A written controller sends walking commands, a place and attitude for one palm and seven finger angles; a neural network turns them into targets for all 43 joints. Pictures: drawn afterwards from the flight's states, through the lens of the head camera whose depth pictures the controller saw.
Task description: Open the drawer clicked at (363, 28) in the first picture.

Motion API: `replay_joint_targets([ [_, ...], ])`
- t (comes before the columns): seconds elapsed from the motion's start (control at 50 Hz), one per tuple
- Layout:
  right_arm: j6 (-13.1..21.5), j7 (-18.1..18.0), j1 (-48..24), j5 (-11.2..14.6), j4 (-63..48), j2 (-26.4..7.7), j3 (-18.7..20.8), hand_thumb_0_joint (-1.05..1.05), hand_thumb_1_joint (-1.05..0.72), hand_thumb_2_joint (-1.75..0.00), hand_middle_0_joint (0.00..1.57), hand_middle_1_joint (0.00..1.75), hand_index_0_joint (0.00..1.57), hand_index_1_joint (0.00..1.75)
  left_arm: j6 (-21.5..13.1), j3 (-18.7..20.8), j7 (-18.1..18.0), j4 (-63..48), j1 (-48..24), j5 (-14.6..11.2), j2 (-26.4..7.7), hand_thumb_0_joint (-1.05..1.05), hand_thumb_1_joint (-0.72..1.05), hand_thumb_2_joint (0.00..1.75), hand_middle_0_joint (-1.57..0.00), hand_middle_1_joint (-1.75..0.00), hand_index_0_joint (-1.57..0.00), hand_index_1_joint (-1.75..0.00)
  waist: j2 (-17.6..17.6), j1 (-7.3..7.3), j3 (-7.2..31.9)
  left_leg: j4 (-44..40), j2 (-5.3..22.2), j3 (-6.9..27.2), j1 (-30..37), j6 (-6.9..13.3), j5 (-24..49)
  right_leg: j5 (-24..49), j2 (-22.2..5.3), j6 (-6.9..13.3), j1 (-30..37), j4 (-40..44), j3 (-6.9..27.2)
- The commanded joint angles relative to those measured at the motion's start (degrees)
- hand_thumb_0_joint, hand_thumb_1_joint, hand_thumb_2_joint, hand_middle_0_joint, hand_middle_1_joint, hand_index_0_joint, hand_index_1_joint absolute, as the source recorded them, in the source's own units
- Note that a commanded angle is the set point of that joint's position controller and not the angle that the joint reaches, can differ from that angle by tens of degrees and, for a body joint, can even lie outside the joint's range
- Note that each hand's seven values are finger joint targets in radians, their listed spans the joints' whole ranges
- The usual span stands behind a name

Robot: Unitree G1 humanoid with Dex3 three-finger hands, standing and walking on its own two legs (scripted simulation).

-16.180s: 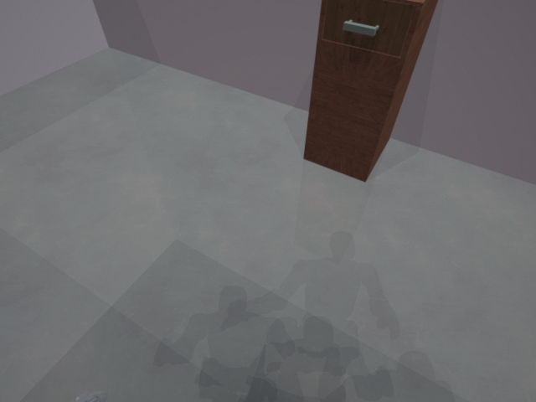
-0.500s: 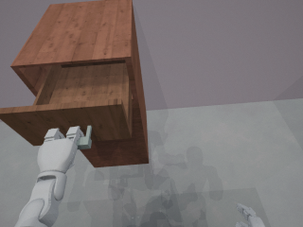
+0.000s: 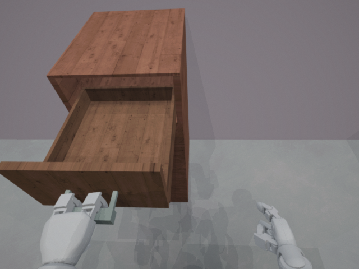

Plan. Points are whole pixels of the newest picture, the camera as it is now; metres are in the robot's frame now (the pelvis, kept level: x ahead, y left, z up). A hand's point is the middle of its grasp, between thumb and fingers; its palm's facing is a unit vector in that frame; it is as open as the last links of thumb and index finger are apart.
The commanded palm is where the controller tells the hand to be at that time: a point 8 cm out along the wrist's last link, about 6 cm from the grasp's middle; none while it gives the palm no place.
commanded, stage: pull the drawer open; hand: left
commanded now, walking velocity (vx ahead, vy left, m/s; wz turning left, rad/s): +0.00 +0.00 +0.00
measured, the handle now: (87, 205) +0.23 +0.23 +0.03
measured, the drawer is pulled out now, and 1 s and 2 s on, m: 0.30 0.30 0.30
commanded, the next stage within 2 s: open the thumb to release the handle in 0.14 s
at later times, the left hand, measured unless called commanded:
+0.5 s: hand (82, 233) +0.18 +0.23 +0.01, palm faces +0.06 -0.08 -1.00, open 7.3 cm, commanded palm +0.15 +0.23 +0.06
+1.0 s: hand (83, 235) +0.18 +0.23 +0.01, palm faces +0.04 -0.08 -1.00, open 13.7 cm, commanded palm +0.16 +0.23 +0.06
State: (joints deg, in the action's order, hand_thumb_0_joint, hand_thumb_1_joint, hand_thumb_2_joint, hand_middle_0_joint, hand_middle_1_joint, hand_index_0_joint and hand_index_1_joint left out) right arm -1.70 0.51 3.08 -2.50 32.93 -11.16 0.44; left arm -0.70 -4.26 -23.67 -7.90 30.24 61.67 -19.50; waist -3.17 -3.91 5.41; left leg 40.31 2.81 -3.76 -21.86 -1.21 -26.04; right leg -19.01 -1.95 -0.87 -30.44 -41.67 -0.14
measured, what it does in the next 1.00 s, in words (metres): stands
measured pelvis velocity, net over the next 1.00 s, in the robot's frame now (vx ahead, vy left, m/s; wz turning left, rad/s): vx -0.03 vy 0.00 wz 0.02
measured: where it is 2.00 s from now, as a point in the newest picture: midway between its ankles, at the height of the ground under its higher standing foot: outside the picture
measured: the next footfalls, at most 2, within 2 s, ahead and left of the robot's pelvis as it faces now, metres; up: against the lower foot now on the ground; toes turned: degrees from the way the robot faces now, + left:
none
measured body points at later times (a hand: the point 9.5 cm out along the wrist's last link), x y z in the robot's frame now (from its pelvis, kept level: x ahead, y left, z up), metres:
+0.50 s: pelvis +0.00 +0.00 -0.01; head +0.03 -0.03 +0.44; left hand +0.17 +0.23 +0.07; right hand +0.18 -0.23 -0.12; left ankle -0.06 +0.13 -0.71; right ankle +0.02 -0.13 -0.71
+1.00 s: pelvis -0.03 +0.00 +0.00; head +0.00 -0.03 +0.45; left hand +0.17 +0.23 +0.06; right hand +0.19 -0.22 -0.10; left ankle -0.06 +0.13 -0.71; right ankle +0.02 -0.13 -0.71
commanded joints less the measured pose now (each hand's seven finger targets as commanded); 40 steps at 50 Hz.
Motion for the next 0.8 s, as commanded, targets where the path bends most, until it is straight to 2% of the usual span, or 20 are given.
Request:
replay_joint_targets([
  [0.0, 1.97, 0.40, -3.53, -0.36, -8.58, -6.96, 2.48, 0.00, -0.90, -0.90, 0.20, 0.30, 0.20, 0.30, 0.19, 10.68, -3.98, -14.66, 10.60, -1.46, -8.95, 0.00, 0.90, 0.90, -0.40, -1.35, -0.40, -1.35, 0.78, -2.98, 9.75, -2.66, -3.31, 1.29, 0.53, 0.97, 30.24, 24.61, 3.00, 2.81, 12.51, 2.47, -0.31],
  [0.02, 2.29, 0.74, -3.41, -0.23, -8.75, -6.49, 2.10, 0.00, -0.90, -0.90, 0.20, 0.30, 0.20, 0.30, -0.24, 10.86, -4.20, -14.22, 15.13, -1.46, -8.48, 0.00, 0.90, 0.90, -0.40, -1.35, -0.40, -1.35, -0.45, -3.88, 9.65, -2.43, -3.22, 1.17, 0.42, 0.78, 31.82, 25.22, 3.04, 2.90, 12.83, 1.75, -0.42],
  [0.06, 2.12, 1.45, -3.44, -0.18, -9.08, -6.73, 1.93, 0.00, -0.90, -0.90, 0.20, 0.30, 0.20, 0.30, -0.33, 9.56, -3.98, -15.62, 18.25, -2.21, -7.30, 0.00, 0.90, 0.90, -0.40, -1.35, -0.40, -1.35, 0.51, -3.59, 9.15, -1.78, -2.89, 1.29, -0.36, 0.80, 33.75, 27.49, 2.90, 2.72, 12.79, 1.17, -0.76],
  [0.1, 1.68, 1.59, -3.55, -0.34, -9.47, -7.50, 1.97, 0.00, -0.90, -0.90, 0.20, 0.30, 0.20, 0.30, 0.09, 11.91, -4.58, -17.32, 16.93, -2.05, -9.81, 0.00, 0.90, 0.90, -0.40, -1.35, -0.40, -1.35, -0.47, -3.50, 10.14, -1.49, -2.65, 1.61, -1.00, 0.59, 34.70, 29.05, 2.86, 2.89, 13.06, 0.76, 0.28],
  [0.16, 1.77, 2.03, -3.07, -0.69, -9.46, -7.04, 2.10, 0.00, -0.90, -0.90, 0.20, 0.30, 0.20, 0.30, -0.06, 11.43, -5.52, -17.23, 20.27, -2.01, -8.65, 0.00, 0.90, 0.90, -0.40, -1.35, -0.40, -1.35, 0.07, -3.56, 10.50, -0.46, -2.61, 1.74, -1.40, 0.69, 35.18, 30.42, 2.81, 2.96, 12.30, -0.48, 0.36],
  [0.2, 1.45, 2.08, -2.85, -0.64, -9.72, -7.54, 2.35, 0.00, -0.90, -0.90, 0.20, 0.30, 0.20, 0.30, 0.05, 13.96, -6.49, -17.91, 21.70, -2.56, -10.74, 0.00, 0.90, 0.90, -0.40, -1.35, -0.40, -1.35, 0.81, -3.60, 12.67, 0.19, -2.42, 1.85, -1.91, 0.62, 36.13, 33.20, 2.51, 2.96, 13.33, -0.98, 0.91],
  [0.22, 0.63, 1.40, -3.50, -1.77, -6.57, -8.37, 2.42, 0.00, -0.90, -0.90, 0.20, 0.30, 0.20, 0.30, 0.48, 8.12, -6.96, -16.40, -3.95, -0.09, -7.91, 0.00, 0.90, 0.90, -0.40, -1.35, -0.40, -1.35, 1.99, 2.53, 7.98, 1.11, -3.60, 3.08, -2.92, 0.99, 28.82, 27.72, 2.83, 3.07, 5.73, -0.75, 1.54],
  [0.24, 1.21, 0.81, -1.97, -1.98, -7.79, -7.36, 3.66, 0.00, -0.90, -0.90, 0.20, 0.30, 0.20, 0.30, 0.21, 12.01, -7.72, -14.84, -2.81, 0.22, -9.06, 0.00, 0.83, 0.87, -0.40, -1.34, -0.40, -1.34, -0.19, -0.09, 10.70, 0.72, -3.00, 3.19, -2.25, 1.08, 28.72, 24.18, 2.84, 3.26, 6.89, -1.16, -0.08],
  [0.26, 1.93, 0.42, -1.72, -1.90, -7.32, -7.21, 3.75, 0.00, -0.90, -0.90, 0.20, 0.30, 0.20, 0.30, 0.28, 11.65, -8.28, -11.93, 1.88, 0.80, -8.80, 0.00, 0.76, 0.84, -0.39, -1.34, -0.39, -1.34, -1.36, -1.15, 12.91, 1.17, -3.36, 3.06, -1.16, 0.78, 30.14, 23.95, 3.40, 3.55, 7.35, -1.58, 0.14],
  [0.3, 2.12, 0.48, -1.57, -1.51, -7.84, -7.56, 4.03, 0.00, -0.90, -0.90, 0.20, 0.30, 0.20, 0.30, 1.35, 10.19, -8.48, -13.56, 3.93, -0.22, -7.72, 0.00, 0.62, 0.78, -0.38, -1.32, -0.38, -1.32, -0.37, -1.00, 16.49, 1.84, -3.22, 3.04, -0.13, 0.58, 34.08, 27.19, 3.04, 3.36, 9.22, -1.87, -0.19],
  [0.32, 2.19, 0.29, -1.81, -1.19, -7.53, -7.57, 4.02, 0.00, -0.90, -0.90, 0.20, 0.30, 0.20, 0.30, 2.20, 7.72, -7.98, -13.31, 3.85, -1.00, -5.67, 0.00, 0.55, 0.75, -0.38, -1.31, -0.38, -1.31, 0.37, -0.65, 16.07, 1.67, -3.13, 3.00, -0.17, 0.76, 33.83, 26.91, 2.76, 3.04, 9.55, -1.78, -0.91],
  [0.34, 2.09, 0.09, -1.87, -1.02, -7.18, -7.87, 4.18, 0.00, -0.90, -0.90, 0.20, 0.30, 0.20, 0.30, 2.71, 7.56, -7.48, -14.10, 1.34, -1.55, -6.43, 0.00, 0.48, 0.72, -0.37, -1.30, -0.37, -1.30, 2.35, 0.15, 15.04, 1.53, -3.11, 3.08, -0.66, 1.00, 32.37, 27.25, 2.56, 2.79, 9.71, -1.16, -1.01],
  [0.38, 2.03, -0.56, -2.92, -0.59, -6.96, -7.74, 3.67, 0.00, -0.90, -0.90, 0.20, 0.30, 0.20, 0.30, 3.87, 8.87, -6.80, -11.32, 1.80, -1.24, -7.97, 0.00, 0.34, 0.66, -0.36, -1.29, -0.36, -1.29, 4.02, -0.68, 12.56, 0.15, -3.44, 3.00, -2.65, 1.15, 28.09, 24.47, 2.72, 2.76, 10.35, -0.45, -1.28],
  [0.46, 2.24, -1.22, -3.81, -0.42, -6.90, -7.53, 3.03, 0.00, -0.90, -0.90, 0.20, 0.30, 0.20, 0.30, 4.79, 5.38, -4.87, -10.31, -1.10, -0.55, -6.11, 0.00, 0.06, 0.54, -0.34, -1.26, -0.34, -1.26, 3.68, -0.98, 9.59, -1.88, -3.55, 2.85, -2.64, 1.26, 23.86, 18.39, 2.87, 2.84, 10.02, 1.14, -1.80],
  [0.6, 2.53, -2.71, -4.29, -0.36, -6.38, -7.52, 2.46, 0.00, -0.90, -0.90, 0.20, 0.30, 0.20, 0.30, 3.73, 8.28, -2.34, -6.94, -7.02, -0.62, -9.50, 0.00, -0.43, 0.33, -0.30, -1.21, -0.30, -1.21, 4.30, -1.56, 6.82, -4.96, -4.49, 2.12, -3.10, 1.51, 14.92, 11.31, 2.60, 2.92, 11.66, 5.06, -0.51],
  [0.62, 2.67, -2.83, -4.72, -0.42, -6.33, -7.08, 2.18, 0.00, -0.90, -0.90, 0.20, 0.30, 0.20, 0.30, 3.52, 6.68, -2.05, -6.22, -6.65, -0.55, -7.80, 0.00, -0.50, 0.30, -0.30, -1.20, -0.30, -1.20, 3.51, -1.80, 6.00, -5.23, -4.66, 1.99, -3.09, 1.50, 14.13, 10.56, 2.60, 2.87, 11.44, 5.14, -0.79],
  [0.64, 2.74, -2.70, -4.45, -0.38, -6.29, -7.17, 2.26, 0.00, -0.90, -0.90, 0.20, 0.30, 0.20, 0.30, 3.13, 6.51, -1.86, -6.94, -9.29, -0.68, -7.86, 0.00, -0.50, 0.30, -0.30, -1.20, -0.30, -1.20, 3.47, -1.14, 5.52, -5.38, -4.59, 2.13, -2.91, 1.50, 13.81, 9.94, 2.45, 2.86, 10.87, 5.60, -0.71],
  [0.7, 2.87, -3.08, -4.28, -0.49, -6.04, -7.19, 2.32, 0.00, -0.90, -0.90, 0.20, 0.30, 0.20, 0.30, 2.37, 8.53, -1.61, -5.13, -9.47, -0.50, -9.56, 0.00, -0.50, 0.30, -0.30, -1.20, -0.30, -1.20, 4.02, -1.78, 6.15, -5.94, -4.81, 1.94, -2.96, 1.43, 13.63, 9.63, 2.48, 2.80, 12.30, 6.39, -0.37],
  [0.74, 3.04, -2.86, -4.44, -0.52, -5.97, -6.91, 2.31, 0.00, -0.90, -0.90, 0.20, 0.30, 0.20, 0.30, 1.97, 6.10, -1.61, -5.92, -11.73, -0.14, -7.28, 0.00, -0.50, 0.30, -0.30, -1.20, -0.30, -1.20, 1.53, -1.32, 6.21, -6.11, -4.85, 1.83, -2.18, 1.32, 13.78, 9.24, 2.47, 2.93, 11.40, 6.35, -0.66],
  [0.78, 3.28, -2.88, -4.02, -0.60, -5.61, -6.97, 2.49, 0.00, -0.90, -0.90, 0.20, 0.30, 0.20, 0.30, 1.66, 6.78, -1.75, -4.74, -12.44, -0.08, -8.05, 0.00, -0.50, 0.30, -0.30, -1.20, -0.30, -1.20, 2.86, -1.30, 6.34, -6.12, -4.84, 1.82, -2.03, 1.39, 14.10, 9.77, 2.50, 2.88, 11.72, 6.61, -0.67],
])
